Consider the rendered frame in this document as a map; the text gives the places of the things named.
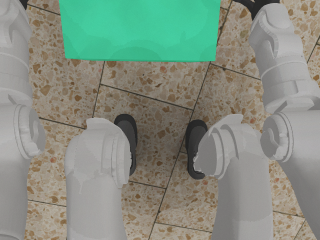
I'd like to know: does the right robot forearm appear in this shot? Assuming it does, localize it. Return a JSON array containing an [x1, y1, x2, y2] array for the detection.
[[248, 3, 320, 114]]

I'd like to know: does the right robot hand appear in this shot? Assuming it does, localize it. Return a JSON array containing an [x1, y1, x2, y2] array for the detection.
[[233, 0, 280, 21]]

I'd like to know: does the robot left foot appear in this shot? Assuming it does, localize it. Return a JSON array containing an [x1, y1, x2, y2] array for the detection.
[[114, 114, 138, 176]]

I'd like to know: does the robot right upper arm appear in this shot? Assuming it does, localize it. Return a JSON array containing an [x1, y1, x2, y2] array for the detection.
[[260, 110, 320, 240]]

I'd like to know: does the robot left upper arm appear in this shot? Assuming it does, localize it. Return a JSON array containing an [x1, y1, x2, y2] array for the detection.
[[0, 104, 46, 240]]

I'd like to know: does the right robot shin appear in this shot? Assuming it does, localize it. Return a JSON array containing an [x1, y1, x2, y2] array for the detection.
[[193, 114, 269, 177]]

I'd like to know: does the left robot forearm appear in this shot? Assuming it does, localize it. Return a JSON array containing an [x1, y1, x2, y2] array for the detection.
[[0, 0, 33, 107]]

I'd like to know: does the carton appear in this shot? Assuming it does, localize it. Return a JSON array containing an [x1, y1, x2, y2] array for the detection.
[[59, 0, 221, 63]]

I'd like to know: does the left robot hand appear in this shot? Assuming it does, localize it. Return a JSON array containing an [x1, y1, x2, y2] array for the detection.
[[19, 0, 29, 10]]

